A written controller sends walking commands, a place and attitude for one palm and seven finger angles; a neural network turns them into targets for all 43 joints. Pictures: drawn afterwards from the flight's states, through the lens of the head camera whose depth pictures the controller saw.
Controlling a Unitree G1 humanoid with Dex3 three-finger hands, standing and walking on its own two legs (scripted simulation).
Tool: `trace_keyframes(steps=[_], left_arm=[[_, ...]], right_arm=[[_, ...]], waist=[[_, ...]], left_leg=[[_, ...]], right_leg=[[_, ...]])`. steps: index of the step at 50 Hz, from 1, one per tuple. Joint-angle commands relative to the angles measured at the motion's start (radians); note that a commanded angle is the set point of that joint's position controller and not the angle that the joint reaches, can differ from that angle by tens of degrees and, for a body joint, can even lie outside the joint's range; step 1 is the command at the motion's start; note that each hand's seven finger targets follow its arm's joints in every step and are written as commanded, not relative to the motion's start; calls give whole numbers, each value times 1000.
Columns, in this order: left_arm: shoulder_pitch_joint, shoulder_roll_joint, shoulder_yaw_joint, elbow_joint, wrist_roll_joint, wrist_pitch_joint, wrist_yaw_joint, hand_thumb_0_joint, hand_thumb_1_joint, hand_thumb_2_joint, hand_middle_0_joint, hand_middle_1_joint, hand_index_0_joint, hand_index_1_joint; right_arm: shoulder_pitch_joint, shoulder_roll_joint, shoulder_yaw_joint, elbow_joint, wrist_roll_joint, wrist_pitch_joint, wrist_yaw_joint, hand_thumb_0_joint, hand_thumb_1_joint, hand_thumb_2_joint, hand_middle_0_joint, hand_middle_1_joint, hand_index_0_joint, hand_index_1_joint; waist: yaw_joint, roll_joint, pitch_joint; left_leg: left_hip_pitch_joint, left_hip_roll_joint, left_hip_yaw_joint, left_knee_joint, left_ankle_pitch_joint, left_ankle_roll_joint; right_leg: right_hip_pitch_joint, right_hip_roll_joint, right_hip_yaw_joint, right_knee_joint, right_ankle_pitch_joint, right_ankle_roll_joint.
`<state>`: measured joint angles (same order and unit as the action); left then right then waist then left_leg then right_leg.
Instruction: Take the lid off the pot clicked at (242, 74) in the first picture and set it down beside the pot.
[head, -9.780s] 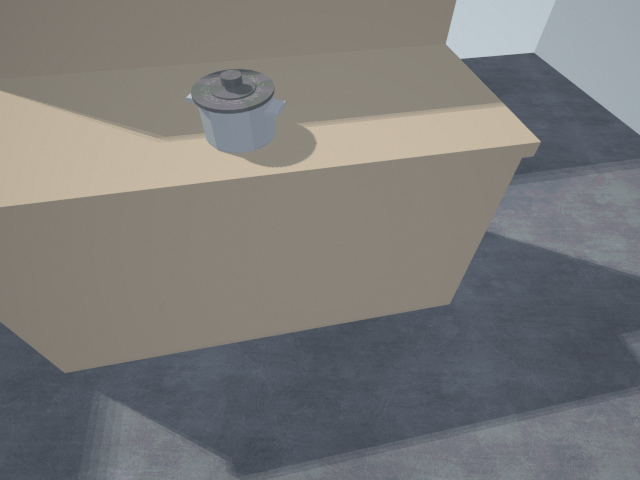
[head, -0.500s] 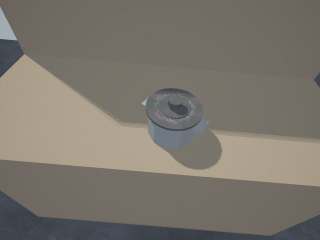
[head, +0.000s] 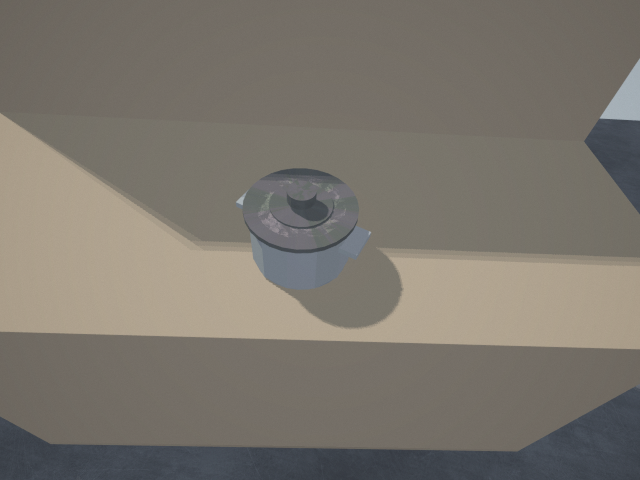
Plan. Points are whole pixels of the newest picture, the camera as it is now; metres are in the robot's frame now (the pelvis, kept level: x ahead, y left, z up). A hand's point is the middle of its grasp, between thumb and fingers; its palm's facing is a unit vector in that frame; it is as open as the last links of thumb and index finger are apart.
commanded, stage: shuffle to correct the standing spot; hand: left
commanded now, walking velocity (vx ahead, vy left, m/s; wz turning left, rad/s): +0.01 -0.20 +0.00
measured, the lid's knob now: (301, 194) +0.47 +0.06 +0.10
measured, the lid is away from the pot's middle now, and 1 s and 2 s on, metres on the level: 0.00 0.00 0.00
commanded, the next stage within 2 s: come to a stop and stand still in 0.26 s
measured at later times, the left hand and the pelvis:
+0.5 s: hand out of the picture +0.01 +0.08 -0.19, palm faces +0.06 -0.99 -0.12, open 7.4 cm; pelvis +0.02 -0.07 -0.01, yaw +1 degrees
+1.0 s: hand out of the picture +0.00 +0.14 -0.18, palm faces +0.03 -0.99 -0.15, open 7.4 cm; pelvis +0.02 -0.02 +0.01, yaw +1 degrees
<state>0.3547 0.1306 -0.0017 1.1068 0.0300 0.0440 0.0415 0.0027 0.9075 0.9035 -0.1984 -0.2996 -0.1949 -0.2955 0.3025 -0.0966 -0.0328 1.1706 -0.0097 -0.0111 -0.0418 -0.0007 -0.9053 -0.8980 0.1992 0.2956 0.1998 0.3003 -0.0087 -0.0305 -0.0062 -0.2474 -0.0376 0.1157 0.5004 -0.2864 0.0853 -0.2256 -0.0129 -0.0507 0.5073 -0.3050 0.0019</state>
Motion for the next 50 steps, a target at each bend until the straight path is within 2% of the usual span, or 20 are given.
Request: trace_keyframes(steps=[1, 5, 10, 14, 16, 18, 20, 23, 25, 27, 28, 29, 30, 31, 32, 33, 35, 41, 46, 50], left_arm=[[101, 40, 8, -31, -1, -13, -4, 0, 900, 900, -200, -300, -200, -300], [103, 46, 15, -52, -2, -18, -5, 0, 900, 900, -200, -300, -200, -300], [103, 64, 27, -72, -2, -18, -2, 0, 900, 900, -200, -300, -200, -300], [106, 103, 39, -86, 1, -13, 3, 0, 900, 900, -200, -300, -200, -300], [110, 119, 44, -89, 3, -9, 4, 0, 900, 900, -200, -300, -200, -300], [116, 122, 50, -98, 12, -5, 8, 0, 900, 900, -200, -300, -200, -300], [108, 110, 46, -100, 7, -23, 15, 0, 900, 900, -200, -300, -200, -300], [81, 108, 33, -97, -3, -57, 26, 0, 900, 900, -200, -300, -200, -300], [61, 113, 28, -96, -7, -69, 25, 0, 900, 900, -200, -300, -200, -300], [38, 107, 19, -96, -17, -74, 22, 0, 900, 900, -200, -300, -200, -300], [29, 104, 15, -97, -25, -76, 20, 0, 900, 900, -200, -300, -200, -300], [38, 93, 13, -101, -32, -78, 17, 0, 900, 900, -200, -300, -200, -300], [63, 70, 8, -97, -35, -78, 21, 0, 900, 900, -200, -300, -200, -300], [74, 67, 4, -83, -33, -73, 21, 0, 900, 900, -200, -300, -200, -300], [77, 72, 4, -75, -30, -69, 21, 0, 900, 900, -200, -300, -200, -300], [80, 78, 3, -72, -29, -68, 19, 0, 900, 900, -200, -300, -200, -300], [81, 77, -2, -69, -26, -71, 16, 0, 900, 900, -200, -300, -200, -300], [71, 79, -13, -57, -28, -77, 12, 0, 900, 900, -200, -300, -200, -300], [76, 74, -20, -45, -28, -75, 11, 0, 900, 900, -200, -300, -200, -300], [91, 66, -21, -27, -27, -71, 12, 0, 900, 900, -200, -300, -200, -300]], right_arm=[[64, -124, -27, -29, -2, -1, -9, 0, -900, -900, 200, 300, 200, 300], [72, -128, -30, -37, -3, -5, -12, 0, -900, -900, 200, 300, 200, 300], [67, -125, -31, -45, -2, 0, -18, 0, -900, -900, 200, 300, 200, 300], [58, -96, -25, -50, 2, 13, -24, 0, -900, -900, 200, 300, 200, 300], [43, -77, -24, -54, 5, 24, -27, 0, -900, -900, 200, 300, 200, 300], [-8, -84, -22, -69, 6, 27, -31, 0, -900, -900, 200, 300, 200, 300], [-24, -69, -15, -75, 10, 25, -29, 0, -900, -900, 200, 300, 200, 300], [-22, -32, 1, -74, 20, 15, -19, 0, -900, -900, 200, 300, 200, 300], [5, -22, 12, -68, 24, 8, -14, 0, -900, -900, 200, 300, 200, 300], [48, -23, 18, -53, 26, 1, -12, 0, -900, -900, 200, 300, 200, 300], [68, -39, 21, -48, 25, -4, -14, 0, -900, -900, 200, 300, 200, 300], [65, -65, 19, -56, 21, -13, -17, 0, -900, -900, 200, 300, 200, 300], [48, -84, 22, -67, 19, -15, -21, 0, -900, -900, 200, 300, 200, 300], [26, -83, 24, -65, 17, -17, -21, 0, -900, -900, 200, 300, 200, 300], [19, -80, 29, -64, 17, -24, -22, 0, -900, -900, 200, 300, 200, 300], [21, -79, 34, -67, 16, -26, -22, 0, -900, -900, 200, 300, 200, 300], [28, -88, 36, -71, 13, -31, -16, 0, -900, -900, 200, 300, 200, 300], [44, -104, 43, -62, 9, -37, -4, 0, -900, -900, 200, 300, 200, 300], [59, -110, 50, -42, 8, -37, 0, 0, -900, -900, 200, 300, 200, 300], [79, -112, 54, -33, 7, -37, -1, 0, -900, -900, 200, 300, 200, 300]], waist=[[4, 16, 115], [-5, 52, 34], [-5, 5, 17], [-4, -88, 26], [8, -127, 60], [27, -92, 100], [23, -3, 96], [6, 78, 55], [-6, 62, 23], [-21, 24, 35], [-28, 30, 26], [-11, 43, 10], [9, 25, -1], [21, 47, 29], [25, 119, 47], [28, 122, 49], [28, 93, 34], [27, -7, 23], [24, -9, 74], [20, 17, 95]], left_leg=[[-71, 224, -241, -169, -73, -1], [5, 225, -213, -109, 88, -4], [3, 203, -141, -6, 223, -25], [-52, 127, -40, 142, 107, -66], [-134, 78, -18, 255, -133, -82], [-217, 72, -37, 417, -242, -86], [-234, 75, -65, 491, -241, -92], [-192, 83, -102, 391, -209, -95], [-120, 80, -99, 225, -149, -92], [-2, 71, -101, 33, 2, -84], [63, 87, -114, -68, 163, -71], [102, 145, -160, -74, 368, -44], [111, 183, -184, -53, 450, -23], [90, 187, -190, -55, 446, -21], [72, 178, -210, -72, 466, -11], [67, 180, -227, -98, 468, -9], [81, 178, -232, -126, 429, -13], [104, 169, -244, -173, 367, -14], [91, 165, -260, -209, 310, -9], [102, 165, -275, -240, 283, -7]], right_leg=[[-45, -58, 46, -70, 94, -30], [-35, -62, 57, -50, 167, -38], [8, -82, 90, -64, 297, -46], [64, -150, 163, -121, 483, -57], [105, -180, 200, -169, 581, -86], [103, -210, 227, -187, 676, -143], [117, -218, 241, -185, 738, -179], [148, -231, 240, -165, 798, -173], [163, -206, 205, -143, 809, -143], [118, -161, 158, -120, 784, -82], [108, -140, 136, -86, 790, -39], [101, -110, 112, -81, 741, 7], [103, -97, 116, -115, 654, 32], [104, -94, 123, -149, 576, 40], [121, -104, 128, -159, 532, 40], [135, -105, 129, -167, 460, 25], [143, -107, 126, -188, 365, 1], [149, -119, 114, -211, 302, -30], [114, -118, 107, -221, 210, -52], [81, -116, 102, -211, 145, -58]])
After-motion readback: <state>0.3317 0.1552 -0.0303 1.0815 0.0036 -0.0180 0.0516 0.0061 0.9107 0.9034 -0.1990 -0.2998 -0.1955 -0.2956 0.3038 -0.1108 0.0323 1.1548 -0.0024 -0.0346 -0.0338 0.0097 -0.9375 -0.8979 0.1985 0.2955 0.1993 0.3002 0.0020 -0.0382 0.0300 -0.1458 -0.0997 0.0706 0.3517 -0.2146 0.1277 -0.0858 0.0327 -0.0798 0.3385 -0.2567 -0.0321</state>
